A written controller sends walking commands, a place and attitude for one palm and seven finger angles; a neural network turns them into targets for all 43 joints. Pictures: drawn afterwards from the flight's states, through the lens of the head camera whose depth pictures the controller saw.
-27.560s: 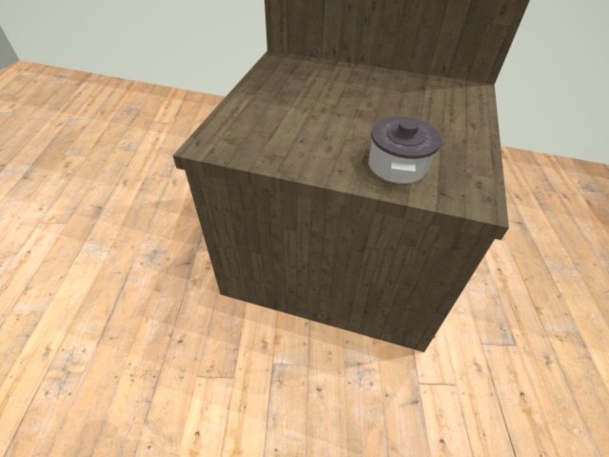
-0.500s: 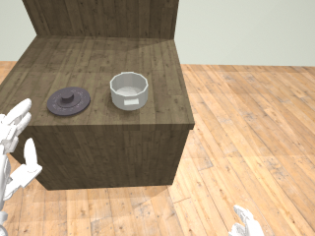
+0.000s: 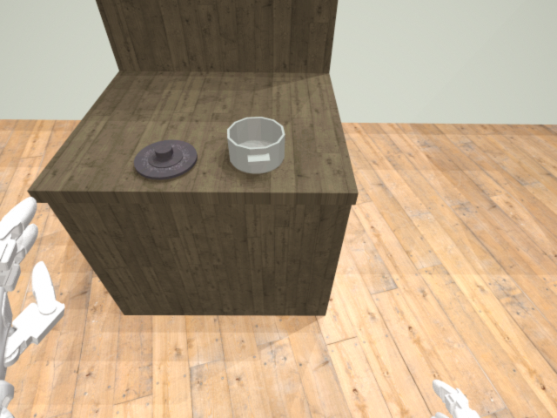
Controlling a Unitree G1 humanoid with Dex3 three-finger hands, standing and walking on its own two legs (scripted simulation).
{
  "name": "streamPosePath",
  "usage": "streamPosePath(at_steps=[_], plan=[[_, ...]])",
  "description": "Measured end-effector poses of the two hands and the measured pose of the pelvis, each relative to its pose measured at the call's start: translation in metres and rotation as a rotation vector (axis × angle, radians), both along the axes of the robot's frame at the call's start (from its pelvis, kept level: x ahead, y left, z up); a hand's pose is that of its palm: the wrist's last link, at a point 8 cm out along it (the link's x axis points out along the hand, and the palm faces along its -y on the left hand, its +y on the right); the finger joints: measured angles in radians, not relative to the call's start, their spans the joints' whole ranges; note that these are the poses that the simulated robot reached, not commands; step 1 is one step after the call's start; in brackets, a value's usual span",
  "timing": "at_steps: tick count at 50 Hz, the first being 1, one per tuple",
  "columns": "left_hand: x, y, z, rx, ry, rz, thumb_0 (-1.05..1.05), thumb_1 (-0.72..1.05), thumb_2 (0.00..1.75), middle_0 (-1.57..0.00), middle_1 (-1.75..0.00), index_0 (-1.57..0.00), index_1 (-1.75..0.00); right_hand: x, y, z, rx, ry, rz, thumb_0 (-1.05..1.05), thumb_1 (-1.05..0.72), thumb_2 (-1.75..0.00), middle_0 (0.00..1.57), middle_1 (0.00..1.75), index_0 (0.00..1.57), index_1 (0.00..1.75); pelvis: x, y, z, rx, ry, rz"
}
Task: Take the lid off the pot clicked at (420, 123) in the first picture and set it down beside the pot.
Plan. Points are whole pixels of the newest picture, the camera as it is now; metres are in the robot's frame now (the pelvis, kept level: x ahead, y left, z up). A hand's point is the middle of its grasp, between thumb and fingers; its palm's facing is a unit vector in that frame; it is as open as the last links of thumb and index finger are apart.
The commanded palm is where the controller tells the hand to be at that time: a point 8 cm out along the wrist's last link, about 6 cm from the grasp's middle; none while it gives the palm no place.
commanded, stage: stop stepping back and stand still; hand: left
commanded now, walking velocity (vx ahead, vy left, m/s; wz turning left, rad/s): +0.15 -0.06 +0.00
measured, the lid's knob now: (163, 150) +0.73 +0.32 -0.04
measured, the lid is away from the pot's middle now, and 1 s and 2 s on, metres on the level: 0.24 0.24 0.24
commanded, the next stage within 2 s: let the arm hang, fingers relaxed in 1.60 s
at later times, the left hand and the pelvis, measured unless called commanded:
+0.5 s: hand (85, 358) +0.19 +0.25 +0.04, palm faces +0.26 -0.85 -0.47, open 7.4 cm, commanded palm none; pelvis -0.01 +0.00 -0.01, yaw +6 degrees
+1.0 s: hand out of the picture +0.02 +0.21 -0.17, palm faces +0.05 -0.97 -0.23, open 7.3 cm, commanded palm none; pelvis +0.03 +0.02 +0.01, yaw +4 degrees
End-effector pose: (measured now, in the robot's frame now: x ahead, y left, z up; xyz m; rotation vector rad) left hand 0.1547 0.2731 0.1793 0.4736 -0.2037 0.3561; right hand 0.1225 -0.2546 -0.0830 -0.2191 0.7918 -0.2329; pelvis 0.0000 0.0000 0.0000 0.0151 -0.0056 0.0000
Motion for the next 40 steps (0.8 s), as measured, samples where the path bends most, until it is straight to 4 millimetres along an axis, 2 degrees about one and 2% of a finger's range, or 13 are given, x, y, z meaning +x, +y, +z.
streamPosePath(at_steps=[5,10,16,20,21,23,26,29,31,32,34,37,40], plan=[[-0.014,-0.009,0.002,0.053,0.039,-0.033,0.01,0.89,0.90,-0.21,-0.30,-0.21,-0.30,-0.004,0.007,0.001,0.045,-0.060,0.000,0.01,-0.90,-0.90,0.20,0.30,0.20,0.30,-0.006,-0.004,-0.001,0.009,-0.023,0.006],[-0.026,-0.019,0.009,0.078,0.012,-0.030,0.01,0.89,0.89,-0.21,-0.30,-0.21,-0.30,0.002,0.013,-0.009,0.076,-0.031,0.065,0.01,-0.90,-0.90,0.20,0.30,0.20,0.30,-0.010,-0.013,-0.004,0.007,-0.028,0.021],[-0.028,-0.013,0.008,0.012,-0.001,0.014,0.01,0.89,0.89,-0.21,-0.30,-0.22,-0.30,0.008,0.016,-0.003,0.065,0.004,0.086,0.01,-0.90,-0.90,0.20,0.30,0.20,0.30,-0.010,-0.010,0.004,0.017,-0.018,0.030],[-0.027,-0.008,0.005,0.014,0.002,0.003,0.01,0.89,0.89,-0.21,-0.30,-0.21,-0.30,0.017,0.018,0.001,0.042,-0.037,0.086,0.01,-0.90,-0.90,0.20,0.30,0.20,0.30,-0.010,-0.004,0.000,0.001,-0.029,0.040],[-0.023,-0.006,-0.002,0.040,0.026,-0.003,0.01,0.89,0.89,-0.21,-0.30,-0.21,-0.30,0.020,0.018,-0.001,0.047,-0.044,0.106,0.01,-0.90,-0.90,0.20,0.30,0.20,0.30,-0.009,-0.002,-0.001,-0.003,-0.021,0.051],[-0.009,0.006,-0.044,0.017,0.177,0.013,0.00,0.89,0.90,-0.21,-0.30,-0.21,-0.30,0.023,0.018,-0.016,0.063,0.000,0.150,0.01,-0.90,-0.90,0.20,0.30,0.20,0.30,-0.009,0.000,-0.006,-0.005,0.001,0.079],[-0.001,0.020,-0.142,-0.148,0.516,0.097,0.00,0.90,0.90,-0.20,-0.30,-0.21,-0.30,0.019,0.019,-0.039,0.080,0.109,0.173,0.01,-0.90,-0.90,0.20,0.30,0.20,0.30,-0.006,0.002,-0.013,-0.003,0.006,0.107],[-0.021,0.012,-0.235,-0.329,0.864,0.159,0.00,0.90,0.90,-0.20,-0.30,-0.20,-0.30,0.001,0.019,-0.049,0.076,0.221,0.143,0.01,-0.90,-0.90,0.20,0.30,0.20,0.30,-0.002,0.005,-0.015,-0.014,-0.006,0.119],[-0.045,-0.004,-0.282,-0.416,1.068,0.156,0.00,0.91,0.90,-0.20,-0.30,-0.20,-0.30,-0.018,0.020,-0.051,0.062,0.290,0.110,0.01,-0.90,-0.90,0.20,0.30,0.20,0.30,0.000,0.008,-0.016,-0.017,-0.010,0.113],[-0.058,-0.014,-0.299,-0.456,1.161,0.148,0.01,0.91,0.90,-0.20,-0.30,-0.20,-0.30,-0.030,0.020,-0.051,0.055,0.331,0.096,0.01,-0.90,-0.90,0.20,0.30,0.20,0.30,0.001,0.009,-0.014,-0.016,-0.011,0.105],[-0.087,-0.034,-0.320,-0.527,1.318,0.132,0.01,0.91,0.89,-0.20,-0.30,-0.20,-0.30,-0.053,0.023,-0.049,0.046,0.422,0.075,0.01,-0.91,-0.90,0.20,0.30,0.20,0.30,0.005,0.011,-0.009,-0.015,-0.005,0.093],[-0.116,-0.031,-0.325,-0.575,1.402,0.211,-0.01,0.98,0.89,-0.21,-0.30,-0.21,-0.30,-0.085,0.026,-0.044,0.044,0.564,0.051,0.01,-0.91,-0.90,0.20,0.30,0.20,0.30,0.010,0.010,-0.001,-0.019,0.005,0.089],[-0.139,-0.024,-0.323,-0.570,1.492,0.247,-0.02,0.98,0.89,-0.21,-0.30,-0.21,-0.30,-0.106,0.030,-0.042,0.054,0.661,0.017,0.01,-0.90,-0.90,0.20,0.30,0.20,0.30,0.016,0.011,0.004,-0.023,0.009,0.084]])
